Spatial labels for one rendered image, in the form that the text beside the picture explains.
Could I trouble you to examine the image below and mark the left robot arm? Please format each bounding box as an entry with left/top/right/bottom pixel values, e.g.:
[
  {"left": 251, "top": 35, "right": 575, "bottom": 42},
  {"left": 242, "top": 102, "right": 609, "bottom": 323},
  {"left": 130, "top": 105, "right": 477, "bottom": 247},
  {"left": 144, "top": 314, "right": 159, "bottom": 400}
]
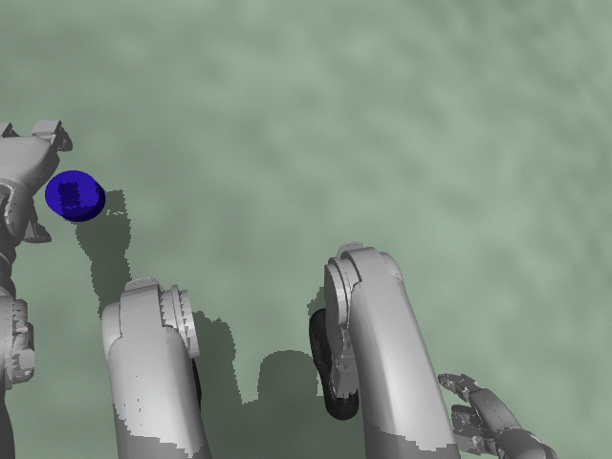
[{"left": 0, "top": 178, "right": 34, "bottom": 459}]

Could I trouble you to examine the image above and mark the left robot hand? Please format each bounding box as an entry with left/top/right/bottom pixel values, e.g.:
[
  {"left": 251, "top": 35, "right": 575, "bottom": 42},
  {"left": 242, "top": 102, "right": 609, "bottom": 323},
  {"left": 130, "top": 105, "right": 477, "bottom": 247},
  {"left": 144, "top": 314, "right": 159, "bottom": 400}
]
[{"left": 0, "top": 120, "right": 73, "bottom": 244}]

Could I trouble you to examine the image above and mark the right robot arm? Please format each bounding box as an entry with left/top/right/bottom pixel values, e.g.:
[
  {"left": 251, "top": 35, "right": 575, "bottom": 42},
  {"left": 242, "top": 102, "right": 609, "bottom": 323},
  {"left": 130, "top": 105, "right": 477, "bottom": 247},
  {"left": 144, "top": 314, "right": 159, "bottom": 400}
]
[{"left": 495, "top": 428, "right": 558, "bottom": 459}]

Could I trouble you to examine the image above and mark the tin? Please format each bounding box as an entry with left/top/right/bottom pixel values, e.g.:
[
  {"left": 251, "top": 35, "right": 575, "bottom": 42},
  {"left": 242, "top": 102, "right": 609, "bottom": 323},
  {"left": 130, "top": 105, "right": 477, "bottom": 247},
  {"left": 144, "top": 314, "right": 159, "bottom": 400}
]
[{"left": 45, "top": 170, "right": 105, "bottom": 222}]

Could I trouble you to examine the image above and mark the right robot hand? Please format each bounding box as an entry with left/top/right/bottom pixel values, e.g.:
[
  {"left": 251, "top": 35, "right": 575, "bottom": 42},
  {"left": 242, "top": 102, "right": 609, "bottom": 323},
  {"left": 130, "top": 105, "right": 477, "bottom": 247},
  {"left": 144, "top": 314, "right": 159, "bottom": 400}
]
[{"left": 438, "top": 374, "right": 523, "bottom": 456}]

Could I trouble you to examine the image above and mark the right robot foot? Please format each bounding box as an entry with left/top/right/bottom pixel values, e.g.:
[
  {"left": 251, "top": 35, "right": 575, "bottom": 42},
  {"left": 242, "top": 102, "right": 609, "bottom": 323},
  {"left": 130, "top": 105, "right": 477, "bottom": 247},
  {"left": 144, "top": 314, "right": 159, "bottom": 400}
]
[{"left": 309, "top": 308, "right": 359, "bottom": 421}]

